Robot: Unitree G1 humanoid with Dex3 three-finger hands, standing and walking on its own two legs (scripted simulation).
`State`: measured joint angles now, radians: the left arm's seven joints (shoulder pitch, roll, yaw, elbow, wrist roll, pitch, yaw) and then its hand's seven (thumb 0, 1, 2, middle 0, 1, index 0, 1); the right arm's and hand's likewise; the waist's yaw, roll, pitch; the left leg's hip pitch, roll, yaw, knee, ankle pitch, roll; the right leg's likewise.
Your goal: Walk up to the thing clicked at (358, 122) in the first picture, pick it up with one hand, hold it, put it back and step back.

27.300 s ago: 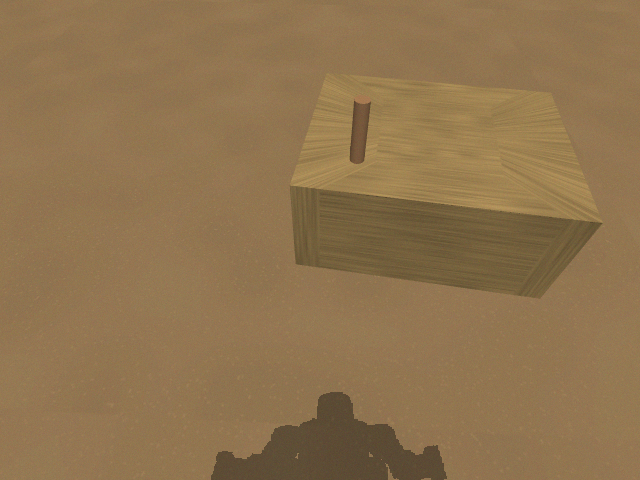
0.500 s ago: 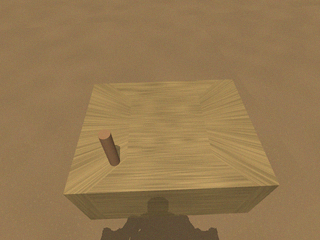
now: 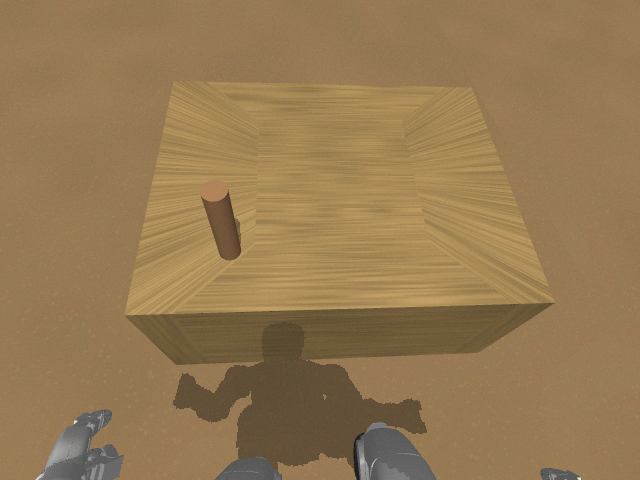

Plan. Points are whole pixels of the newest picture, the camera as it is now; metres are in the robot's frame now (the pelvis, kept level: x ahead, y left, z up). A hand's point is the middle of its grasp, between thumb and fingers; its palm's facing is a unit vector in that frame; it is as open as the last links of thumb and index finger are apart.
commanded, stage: step back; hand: left
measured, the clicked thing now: (223, 224) +0.57 +0.19 -0.22
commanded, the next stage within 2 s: none
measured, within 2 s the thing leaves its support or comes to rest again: neither
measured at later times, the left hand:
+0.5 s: hand out of the picture +0.03 +0.26 -0.13, palm faces -0.08 -0.91 -0.41, open 7.4 cm
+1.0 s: hand out of the picture -0.10 +0.27 -0.14, palm faces -0.02 -0.94 -0.33, open 7.4 cm
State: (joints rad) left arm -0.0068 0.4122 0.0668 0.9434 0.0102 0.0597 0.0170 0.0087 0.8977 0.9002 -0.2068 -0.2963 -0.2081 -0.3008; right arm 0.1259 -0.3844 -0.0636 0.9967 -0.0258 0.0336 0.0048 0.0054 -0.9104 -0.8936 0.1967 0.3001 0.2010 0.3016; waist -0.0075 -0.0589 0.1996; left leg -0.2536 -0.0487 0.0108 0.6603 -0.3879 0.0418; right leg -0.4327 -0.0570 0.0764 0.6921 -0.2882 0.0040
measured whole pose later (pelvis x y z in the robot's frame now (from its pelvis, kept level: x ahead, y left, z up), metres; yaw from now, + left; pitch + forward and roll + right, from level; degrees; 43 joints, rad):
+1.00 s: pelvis -0.22 +0.02 +0.01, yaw +0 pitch -3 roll -1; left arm 0.13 0.37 0.08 0.82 0.04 0.09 0.00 0.01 0.90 0.90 -0.21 -0.30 -0.21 -0.30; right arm 0.22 -0.36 -0.05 0.92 -0.05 0.04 0.01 0.01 -0.91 -0.89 0.20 0.30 0.20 0.30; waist -0.02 -0.04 0.16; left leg -0.23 -0.02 -0.03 0.65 -0.36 0.04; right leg -0.51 0.10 0.07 0.91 -0.45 -0.02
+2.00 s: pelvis -0.54 -0.04 +0.01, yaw -3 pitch -1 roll -1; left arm 0.18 0.39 0.06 0.84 0.02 0.06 0.00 0.01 0.90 0.90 -0.21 -0.30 -0.21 -0.30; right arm 0.14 -0.37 -0.04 0.85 -0.04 0.02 -0.01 0.01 -0.90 -0.89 0.20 0.30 0.21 0.30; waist 0.02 -0.03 0.13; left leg -0.35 0.04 0.02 0.59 -0.23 0.01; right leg -0.30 0.02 0.10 0.89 -0.50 0.01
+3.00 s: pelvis -0.54 -0.03 +0.01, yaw +1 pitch -2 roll +0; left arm 0.07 0.36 0.03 1.04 0.01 0.00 -0.01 0.01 0.90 0.90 -0.21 -0.30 -0.21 -0.30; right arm 0.16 -0.34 -0.02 1.07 -0.03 -0.01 0.00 0.01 -0.91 -0.89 0.20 0.30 0.20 0.30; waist 0.01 -0.02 0.07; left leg -0.20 0.01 -0.02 0.56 -0.32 -0.01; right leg -0.24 -0.05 -0.07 0.55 -0.28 0.01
